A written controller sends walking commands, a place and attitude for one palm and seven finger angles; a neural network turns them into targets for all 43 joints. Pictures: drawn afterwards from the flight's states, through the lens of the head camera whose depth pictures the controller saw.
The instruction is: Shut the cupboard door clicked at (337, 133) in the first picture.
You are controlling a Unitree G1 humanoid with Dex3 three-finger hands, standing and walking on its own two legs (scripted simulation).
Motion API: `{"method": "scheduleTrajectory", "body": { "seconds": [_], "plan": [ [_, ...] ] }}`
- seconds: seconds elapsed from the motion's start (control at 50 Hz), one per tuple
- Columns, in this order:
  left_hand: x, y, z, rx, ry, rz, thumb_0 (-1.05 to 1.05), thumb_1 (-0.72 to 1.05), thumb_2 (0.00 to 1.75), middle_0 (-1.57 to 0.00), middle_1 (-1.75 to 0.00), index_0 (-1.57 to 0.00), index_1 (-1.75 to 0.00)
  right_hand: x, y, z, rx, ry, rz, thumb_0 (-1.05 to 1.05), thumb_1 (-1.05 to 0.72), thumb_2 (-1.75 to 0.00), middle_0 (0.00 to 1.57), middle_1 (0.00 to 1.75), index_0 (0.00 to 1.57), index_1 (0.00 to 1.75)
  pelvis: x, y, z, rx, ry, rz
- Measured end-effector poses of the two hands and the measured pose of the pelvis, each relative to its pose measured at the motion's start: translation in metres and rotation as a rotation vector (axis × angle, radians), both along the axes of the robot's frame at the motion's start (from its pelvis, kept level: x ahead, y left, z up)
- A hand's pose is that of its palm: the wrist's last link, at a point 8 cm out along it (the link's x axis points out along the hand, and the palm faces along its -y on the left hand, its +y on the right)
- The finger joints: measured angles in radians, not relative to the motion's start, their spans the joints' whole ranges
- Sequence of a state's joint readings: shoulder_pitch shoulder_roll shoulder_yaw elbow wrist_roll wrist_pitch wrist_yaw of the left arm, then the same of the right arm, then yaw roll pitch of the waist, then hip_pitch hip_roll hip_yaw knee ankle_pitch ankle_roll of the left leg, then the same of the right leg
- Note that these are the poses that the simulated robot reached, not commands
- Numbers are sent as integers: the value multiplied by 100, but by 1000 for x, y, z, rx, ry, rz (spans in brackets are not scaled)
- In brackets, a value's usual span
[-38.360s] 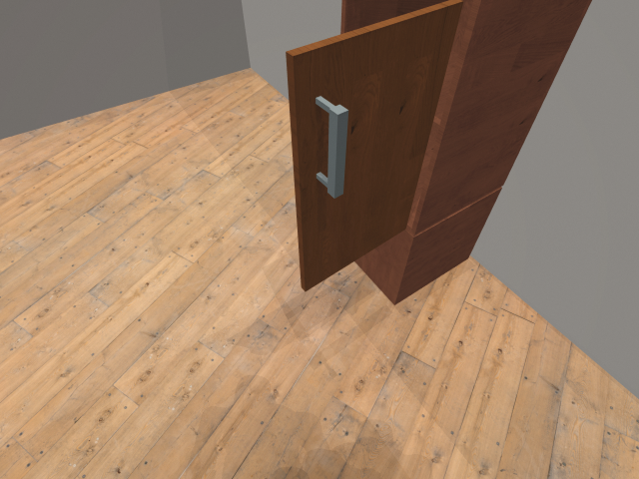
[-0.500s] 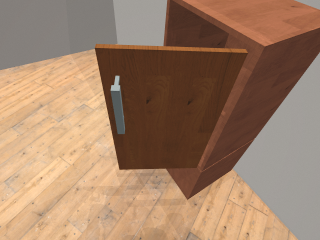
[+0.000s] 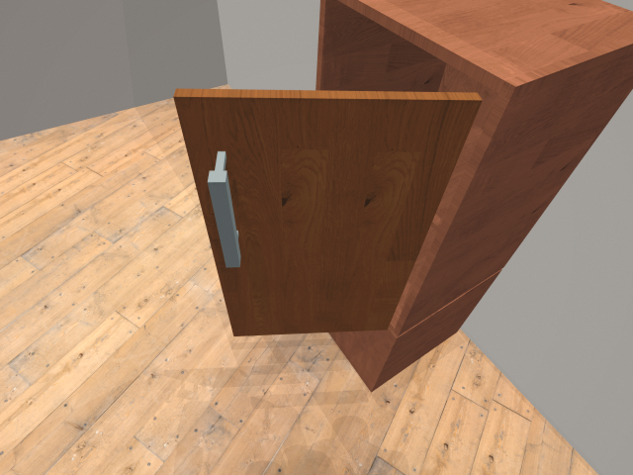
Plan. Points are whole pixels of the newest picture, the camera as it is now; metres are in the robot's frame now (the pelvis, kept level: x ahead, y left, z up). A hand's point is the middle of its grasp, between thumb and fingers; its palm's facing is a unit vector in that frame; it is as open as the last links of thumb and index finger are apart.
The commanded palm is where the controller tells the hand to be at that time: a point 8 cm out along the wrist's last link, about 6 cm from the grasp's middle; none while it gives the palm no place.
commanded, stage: raise the hand and make a fist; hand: left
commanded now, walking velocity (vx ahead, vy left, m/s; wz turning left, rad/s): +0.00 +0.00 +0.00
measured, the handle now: (227, 213) +0.42 +0.16 +0.09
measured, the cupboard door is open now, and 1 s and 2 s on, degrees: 61 61 61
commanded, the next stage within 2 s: bring the fist close to the handle in 2.00 s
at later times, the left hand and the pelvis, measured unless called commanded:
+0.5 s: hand (207, 466) +0.14 +0.14 -0.05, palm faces +0.15 -0.99 +0.00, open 6.2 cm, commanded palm +0.11 +0.20 -0.03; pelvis -0.02 -0.06 -0.08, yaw +7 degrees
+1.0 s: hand (181, 415) +0.18 +0.16 +0.02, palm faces +0.16 -0.99 -0.05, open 3.8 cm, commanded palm +0.14 +0.21 +0.03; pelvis +0.01 -0.05 -0.05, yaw +8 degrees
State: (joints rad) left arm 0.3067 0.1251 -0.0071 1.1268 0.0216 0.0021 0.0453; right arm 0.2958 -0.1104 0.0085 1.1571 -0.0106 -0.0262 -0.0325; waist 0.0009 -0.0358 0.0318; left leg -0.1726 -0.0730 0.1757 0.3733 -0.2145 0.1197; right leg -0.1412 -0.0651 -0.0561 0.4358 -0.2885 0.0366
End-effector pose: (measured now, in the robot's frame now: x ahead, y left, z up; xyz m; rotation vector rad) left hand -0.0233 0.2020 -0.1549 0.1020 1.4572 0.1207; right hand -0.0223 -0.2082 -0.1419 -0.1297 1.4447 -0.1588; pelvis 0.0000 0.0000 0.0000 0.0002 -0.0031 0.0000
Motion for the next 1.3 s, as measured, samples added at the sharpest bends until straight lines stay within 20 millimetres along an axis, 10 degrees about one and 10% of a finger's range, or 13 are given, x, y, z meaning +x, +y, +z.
{"method": "scheduleTrajectory", "body": {
  "seconds": [0.12,0.2,0.34,0.5,0.6,0.86,1.08,1.3],
  "plan": [
    [6,0,4,21,-30,38,2,92,90,-20,-30,-20,-30,6,-9,2,-15,-41,11,1,-92,-90,20,30,20,30,-1,-5,-1,-3,5,21],
    [79,29,75,188,-534,75,6,97,89,-21,-31,-21,-31,35,-33,19,-58,-339,60,2,-93,-90,20,30,20,30,-4,-12,-3,0,19,78],
    [180,0,154,65,-1366,66,3,94,90,-27,-39,-28,-39,127,-77,23,-90,-714,233,1,-92,-90,20,30,20,30,-22,-28,-39,6,95,134],
    [139,-13,107,2,-1374,13,2,91,90,-41,-54,-42,-54,228,-79,46,-95,-969,334,1,-91,-90,20,30,20,30,-23,-56,-78,-5,160,127],
    [110,3,125,145,-1376,86,2,90,90,-50,-63,-51,-63,261,-52,48,-28,-1024,427,1,-91,-90,20,30,20,30,-15,-67,-79,-39,173,164],
    [175,-1,161,18,-1366,-34,2,90,90,-74,-89,-74,-89,227,-38,7,67,-793,320,1,-91,-90,20,30,21,30,4,-66,-62,-30,187,152],
    [175,13,181,27,-1419,-37,2,90,90,-94,-111,-94,-111,206,-64,20,-60,-735,290,1,-91,-90,20,30,20,30,9,-46,-50,-33,169,141],
    [186,30,210,64,-1481,-37,2,90,90,-114,-133,-115,-133,233,-23,49,-11,-872,323,1,-91,-90,20,30,20,30,9,-29,-40,-44,117,145]
  ]
}}
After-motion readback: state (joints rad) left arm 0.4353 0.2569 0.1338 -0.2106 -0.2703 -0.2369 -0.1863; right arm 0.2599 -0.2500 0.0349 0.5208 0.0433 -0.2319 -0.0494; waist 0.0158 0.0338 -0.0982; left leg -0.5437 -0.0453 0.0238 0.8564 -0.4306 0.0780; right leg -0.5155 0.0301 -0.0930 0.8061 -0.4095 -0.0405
